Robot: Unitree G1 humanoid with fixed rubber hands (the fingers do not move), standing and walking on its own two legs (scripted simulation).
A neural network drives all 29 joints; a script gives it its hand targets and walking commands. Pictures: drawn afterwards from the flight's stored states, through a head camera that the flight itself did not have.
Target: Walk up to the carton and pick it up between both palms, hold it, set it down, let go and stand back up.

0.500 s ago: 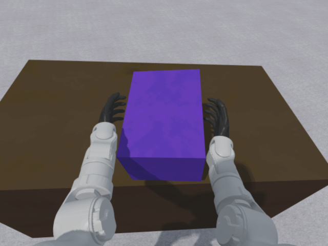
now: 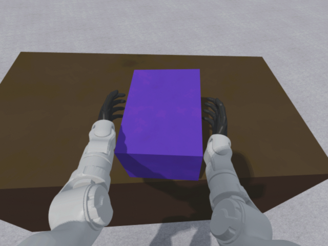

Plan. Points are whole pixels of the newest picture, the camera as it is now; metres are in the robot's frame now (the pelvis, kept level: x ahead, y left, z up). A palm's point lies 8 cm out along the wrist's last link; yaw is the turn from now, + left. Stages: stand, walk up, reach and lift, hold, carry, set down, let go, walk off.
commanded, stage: set down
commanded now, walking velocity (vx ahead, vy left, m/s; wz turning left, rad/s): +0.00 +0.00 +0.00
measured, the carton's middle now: (164, 122) +0.45 -0.04 -0.01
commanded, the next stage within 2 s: none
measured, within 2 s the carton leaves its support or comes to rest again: rests again in 1.60 s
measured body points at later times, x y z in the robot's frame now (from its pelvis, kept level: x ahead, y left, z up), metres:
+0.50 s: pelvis +0.01 +0.00 +0.00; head +0.07 +0.02 +0.44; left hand +0.45 +0.12 +0.03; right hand +0.39 -0.17 +0.03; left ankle -0.03 +0.11 -0.75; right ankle +0.00 -0.12 -0.75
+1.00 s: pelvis +0.00 +0.00 +0.00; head +0.08 +0.02 +0.44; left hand +0.46 +0.11 +0.03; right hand +0.39 -0.18 +0.02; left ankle -0.03 +0.11 -0.75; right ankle +0.00 -0.12 -0.75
